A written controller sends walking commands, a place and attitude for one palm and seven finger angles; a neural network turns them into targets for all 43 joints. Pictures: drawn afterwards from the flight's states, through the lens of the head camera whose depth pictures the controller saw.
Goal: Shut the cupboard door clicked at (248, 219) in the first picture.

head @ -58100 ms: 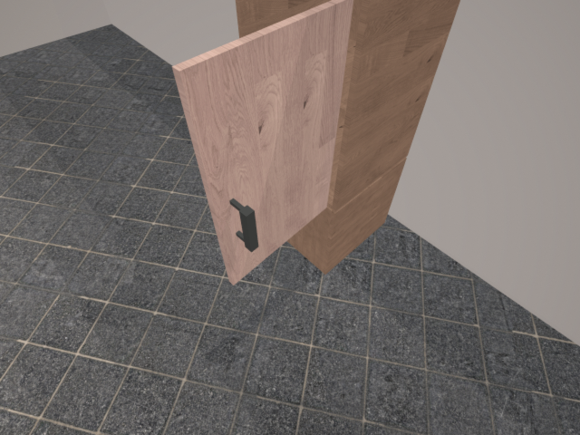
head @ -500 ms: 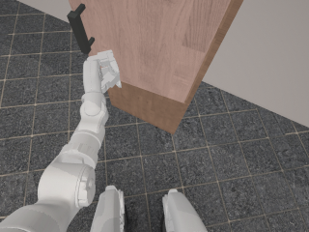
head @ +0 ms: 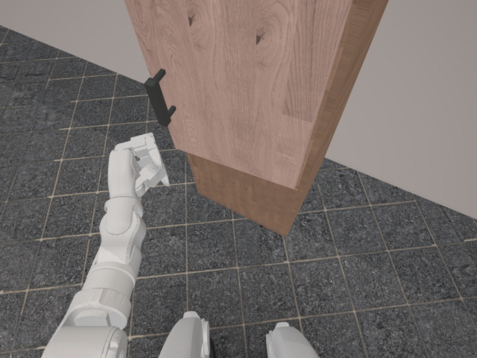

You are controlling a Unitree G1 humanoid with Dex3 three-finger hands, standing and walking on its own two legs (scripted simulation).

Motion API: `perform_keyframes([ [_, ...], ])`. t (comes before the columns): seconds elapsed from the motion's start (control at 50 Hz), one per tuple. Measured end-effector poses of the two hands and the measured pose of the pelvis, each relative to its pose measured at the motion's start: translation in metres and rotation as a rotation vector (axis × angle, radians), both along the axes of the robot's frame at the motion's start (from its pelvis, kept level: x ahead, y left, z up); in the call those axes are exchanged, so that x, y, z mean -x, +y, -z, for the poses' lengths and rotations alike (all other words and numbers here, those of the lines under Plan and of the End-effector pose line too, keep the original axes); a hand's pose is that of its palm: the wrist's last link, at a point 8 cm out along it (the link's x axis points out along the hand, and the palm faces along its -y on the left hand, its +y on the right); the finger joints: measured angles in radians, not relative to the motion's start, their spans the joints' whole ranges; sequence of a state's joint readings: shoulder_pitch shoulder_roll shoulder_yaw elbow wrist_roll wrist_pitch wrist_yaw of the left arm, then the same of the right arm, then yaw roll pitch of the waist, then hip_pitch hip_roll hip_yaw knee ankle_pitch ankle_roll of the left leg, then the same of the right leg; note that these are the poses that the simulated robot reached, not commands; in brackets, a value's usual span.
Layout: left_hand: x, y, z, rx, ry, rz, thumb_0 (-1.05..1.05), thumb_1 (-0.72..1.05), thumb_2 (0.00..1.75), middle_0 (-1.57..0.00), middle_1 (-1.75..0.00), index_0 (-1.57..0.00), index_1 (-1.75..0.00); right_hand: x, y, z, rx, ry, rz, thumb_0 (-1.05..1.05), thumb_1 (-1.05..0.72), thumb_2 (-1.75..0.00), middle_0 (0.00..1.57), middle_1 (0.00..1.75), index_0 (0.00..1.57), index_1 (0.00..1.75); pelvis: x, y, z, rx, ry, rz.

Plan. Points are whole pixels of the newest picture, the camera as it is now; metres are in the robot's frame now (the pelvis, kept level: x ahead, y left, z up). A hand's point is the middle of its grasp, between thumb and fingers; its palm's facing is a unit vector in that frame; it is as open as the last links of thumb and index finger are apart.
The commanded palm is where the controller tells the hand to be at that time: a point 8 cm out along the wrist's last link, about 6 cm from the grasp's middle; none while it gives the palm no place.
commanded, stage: draw the hand back to the body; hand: left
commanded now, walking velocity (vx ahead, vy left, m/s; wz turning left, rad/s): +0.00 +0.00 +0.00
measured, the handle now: (163, 98) +0.65 +0.16 -0.01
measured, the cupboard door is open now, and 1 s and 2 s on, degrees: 6 6 6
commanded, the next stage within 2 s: step back with the hand held close in 1.28 s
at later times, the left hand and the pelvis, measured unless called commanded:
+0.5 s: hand (53, 210) +0.30 +0.21 +0.15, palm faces +0.20 -0.94 -0.27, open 3.4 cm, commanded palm +0.26 +0.25 +0.18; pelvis +0.03 +0.01 +0.08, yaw +2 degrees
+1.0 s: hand out of the picture +0.22 +0.29 +0.26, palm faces +0.51 -0.74 -0.44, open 6.8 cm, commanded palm +0.18 +0.32 +0.27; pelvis +0.05 +0.01 +0.09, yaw +2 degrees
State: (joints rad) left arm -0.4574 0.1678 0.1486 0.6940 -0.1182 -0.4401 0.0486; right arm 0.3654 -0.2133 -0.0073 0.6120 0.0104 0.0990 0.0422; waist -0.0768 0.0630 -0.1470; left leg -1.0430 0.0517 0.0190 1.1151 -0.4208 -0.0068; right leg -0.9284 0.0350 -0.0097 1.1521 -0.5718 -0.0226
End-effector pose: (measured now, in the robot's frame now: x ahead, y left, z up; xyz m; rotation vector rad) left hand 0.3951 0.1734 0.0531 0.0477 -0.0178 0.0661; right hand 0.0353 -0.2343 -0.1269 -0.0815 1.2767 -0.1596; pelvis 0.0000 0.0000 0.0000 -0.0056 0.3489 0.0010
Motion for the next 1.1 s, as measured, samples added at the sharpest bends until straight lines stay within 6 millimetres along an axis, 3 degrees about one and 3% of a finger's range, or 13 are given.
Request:
perform_keyframes([
  [0.1,0.025,0.011,-0.029,0.015,-0.041,0.025,0.01,0.9,0.9,-1.3,-1.5,-1.31,-1.5,-0.034,-0.011,-0.03,0.058,-0.121,-0.037,0.0,-0.91,-0.9,0.2,0.3,0.2,0.29,-0.005,0.0,-0.019,0.009,-0.065,-0.019],
  [0.24,0.058,0.025,-0.055,-0.005,-0.035,0.057,0.01,0.9,0.9,-1.27,-1.46,-1.27,-1.46,-0.098,-0.018,-0.072,0.108,-0.341,-0.061,0.01,-0.91,-0.9,0.2,0.3,0.2,0.29,-0.012,0.003,-0.037,0.005,-0.147,-0.017],
  [0.4,0.107,0.058,-0.088,-0.176,0.106,-0.053,0.01,0.89,0.9,-1.11,-1.29,-1.11,-1.29,-0.161,0.012,-0.12,0.091,-0.491,-0.076,0.01,-0.91,-0.9,0.2,0.3,0.2,0.29,-0.024,0.009,-0.068,-0.008,-0.264,-0.015],
  [0.52,0.131,0.087,-0.121,-0.214,0.092,-0.168,0.01,0.89,0.9,-0.96,-1.12,-0.96,-1.12,-0.192,0.041,-0.14,0.048,-0.579,-0.154,0.01,-0.91,-0.9,0.2,0.3,0.2,0.29,-0.031,0.013,-0.082,-0.01,-0.326,-0.027],
  [0.7,0.166,0.113,-0.16,-0.274,0.041,-0.28,0.01,0.89,0.9,-0.71,-0.85,-0.72,-0.85,-0.205,0.059,-0.147,0.007,-0.611,-0.218,0.01,-0.91,-0.9,0.2,0.3,0.2,0.3,-0.042,0.015,-0.091,-0.016,-0.368,-0.028],
  [0.94,0.215,0.145,-0.223,-0.461,-0.09,-0.436,0.01,0.89,0.9,-0.39,-0.49,-0.39,-0.5,-0.196,0.041,-0.137,0.025,-0.585,-0.207,0.01,-0.91,-0.9,0.2,0.3,0.2,0.29,-0.048,0.012,-0.092,-0.018,-0.382,-0.028],
  [1.0,0.223,0.149,-0.227,-0.472,-0.101,-0.466,0.01,0.89,0.9,-0.32,-0.42,-0.32,-0.42,-0.195,0.035,-0.135,0.033,-0.582,-0.203,0.01,-0.91,-0.9,0.2,0.3,0.2,0.29,-0.047,0.011,-0.092,-0.019,-0.386,-0.03],
  [1.1,0.222,0.145,-0.211,-0.417,-0.065,-0.469,0.01,0.89,0.9,-0.25,-0.35,-0.25,-0.35,-0.192,0.028,-0.136,0.054,-0.58,-0.201,0.01,-0.91,-0.9,0.2,0.3,0.2,0.29,-0.043,0.009,-0.092,-0.021,-0.39,-0.032],
])
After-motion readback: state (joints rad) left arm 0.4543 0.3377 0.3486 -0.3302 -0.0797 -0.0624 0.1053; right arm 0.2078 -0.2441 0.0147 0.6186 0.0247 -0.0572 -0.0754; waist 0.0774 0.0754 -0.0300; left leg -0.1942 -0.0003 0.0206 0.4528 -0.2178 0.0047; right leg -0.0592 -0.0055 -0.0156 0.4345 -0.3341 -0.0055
